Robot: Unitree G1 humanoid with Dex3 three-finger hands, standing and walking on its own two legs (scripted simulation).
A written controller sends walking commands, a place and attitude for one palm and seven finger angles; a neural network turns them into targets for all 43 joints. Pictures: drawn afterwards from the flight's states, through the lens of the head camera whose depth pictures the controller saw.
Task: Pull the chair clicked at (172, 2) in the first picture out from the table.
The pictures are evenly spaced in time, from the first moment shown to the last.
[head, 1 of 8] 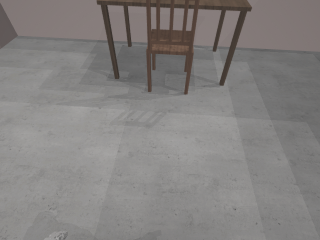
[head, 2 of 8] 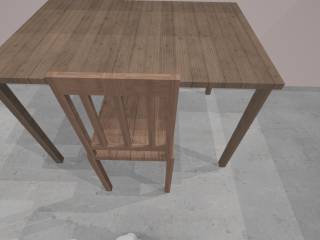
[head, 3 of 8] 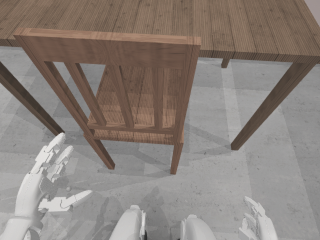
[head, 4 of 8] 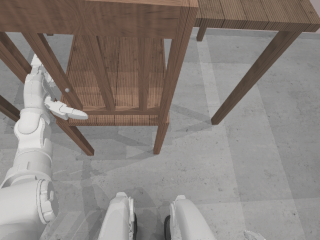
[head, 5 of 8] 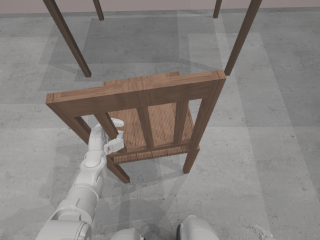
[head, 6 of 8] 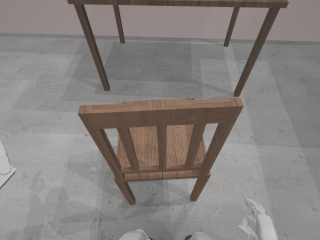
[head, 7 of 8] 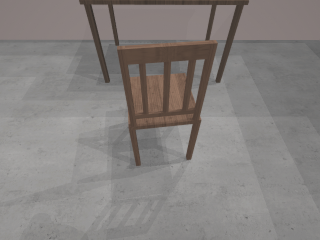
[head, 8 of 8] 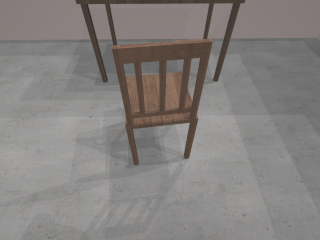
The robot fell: no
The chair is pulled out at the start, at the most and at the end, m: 0.00 0.71 0.71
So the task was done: yes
